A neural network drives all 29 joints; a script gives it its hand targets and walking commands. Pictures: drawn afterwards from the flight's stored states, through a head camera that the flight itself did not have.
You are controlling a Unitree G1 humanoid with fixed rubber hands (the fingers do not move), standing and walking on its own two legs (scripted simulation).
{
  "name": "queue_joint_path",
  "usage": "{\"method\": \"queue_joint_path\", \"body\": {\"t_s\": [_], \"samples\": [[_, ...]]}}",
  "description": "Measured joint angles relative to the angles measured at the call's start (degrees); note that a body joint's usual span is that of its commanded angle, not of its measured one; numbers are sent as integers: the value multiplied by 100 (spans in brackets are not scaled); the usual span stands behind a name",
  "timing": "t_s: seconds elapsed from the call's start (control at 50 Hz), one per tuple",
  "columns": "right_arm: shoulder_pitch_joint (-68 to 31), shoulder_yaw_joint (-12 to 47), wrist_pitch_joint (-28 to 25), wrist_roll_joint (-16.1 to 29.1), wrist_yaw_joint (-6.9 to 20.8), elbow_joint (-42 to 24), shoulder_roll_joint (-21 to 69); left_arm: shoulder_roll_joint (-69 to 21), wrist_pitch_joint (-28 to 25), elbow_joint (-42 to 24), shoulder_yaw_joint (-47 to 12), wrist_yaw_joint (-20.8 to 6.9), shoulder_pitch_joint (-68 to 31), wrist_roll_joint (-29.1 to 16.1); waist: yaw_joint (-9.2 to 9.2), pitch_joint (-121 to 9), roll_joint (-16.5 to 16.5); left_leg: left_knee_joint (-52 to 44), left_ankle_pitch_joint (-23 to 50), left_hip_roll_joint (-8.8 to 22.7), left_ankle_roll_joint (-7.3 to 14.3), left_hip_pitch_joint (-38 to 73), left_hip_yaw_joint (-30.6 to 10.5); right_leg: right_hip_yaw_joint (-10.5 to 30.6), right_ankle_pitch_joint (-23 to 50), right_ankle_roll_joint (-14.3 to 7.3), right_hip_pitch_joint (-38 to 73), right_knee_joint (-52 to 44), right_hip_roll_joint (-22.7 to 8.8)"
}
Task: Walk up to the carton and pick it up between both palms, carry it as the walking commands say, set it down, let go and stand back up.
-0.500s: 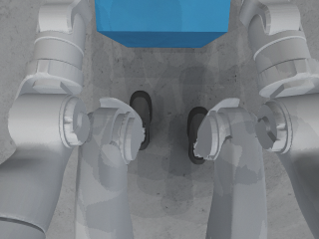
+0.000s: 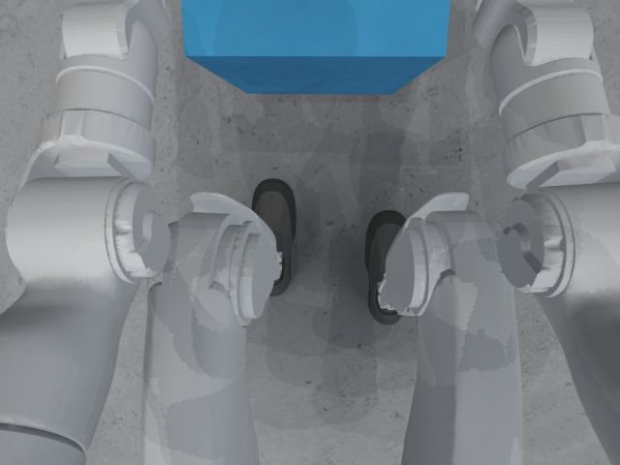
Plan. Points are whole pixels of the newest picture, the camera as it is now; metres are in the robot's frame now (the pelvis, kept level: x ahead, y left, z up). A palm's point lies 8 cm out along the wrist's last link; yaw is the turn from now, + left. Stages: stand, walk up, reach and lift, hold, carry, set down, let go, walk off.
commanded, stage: set down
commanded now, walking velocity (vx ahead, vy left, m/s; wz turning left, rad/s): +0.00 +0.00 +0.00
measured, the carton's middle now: out of the picture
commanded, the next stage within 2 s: none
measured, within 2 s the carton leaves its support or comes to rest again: rests again in 0.98 s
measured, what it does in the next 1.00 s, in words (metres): stands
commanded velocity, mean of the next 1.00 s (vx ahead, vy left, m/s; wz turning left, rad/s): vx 0.00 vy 0.00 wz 0.00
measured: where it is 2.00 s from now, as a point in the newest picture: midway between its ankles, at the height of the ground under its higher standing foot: (330, 271)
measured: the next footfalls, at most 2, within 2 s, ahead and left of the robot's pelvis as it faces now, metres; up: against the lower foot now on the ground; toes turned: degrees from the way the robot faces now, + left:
none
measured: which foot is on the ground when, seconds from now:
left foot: down 0.00-1.00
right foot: down 0.00-1.00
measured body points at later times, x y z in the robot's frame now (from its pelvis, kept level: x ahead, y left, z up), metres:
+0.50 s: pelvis +0.00 +0.00 -0.01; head +0.39 +0.00 +0.21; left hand +0.57 +0.19 -0.20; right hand +0.57 -0.13 -0.20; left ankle +0.15 +0.10 -0.37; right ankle +0.10 -0.10 -0.37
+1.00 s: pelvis +0.01 +0.00 -0.01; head +0.39 +0.00 +0.21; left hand +0.56 +0.19 -0.22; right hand +0.56 -0.13 -0.21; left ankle +0.15 +0.10 -0.37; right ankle +0.10 -0.10 -0.37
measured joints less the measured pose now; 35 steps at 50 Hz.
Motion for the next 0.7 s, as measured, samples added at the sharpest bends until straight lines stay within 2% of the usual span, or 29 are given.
{"method": "queue_joint_path", "body": {"t_s": [0.42,0.7], "samples": [[-85,-426,-88,-371,397,-124,0,23,-51,45,419,-335,-178,102,0,2,8,83,4,-14,0,-187,0,-1,-3,0,-180,82,3],[-96,-585,-91,-617,539,-212,18,22,-104,45,499,-418,-219,234,1,5,10,108,0,-22,0,-234,-1,-1,-16,0,-224,109,3]]}}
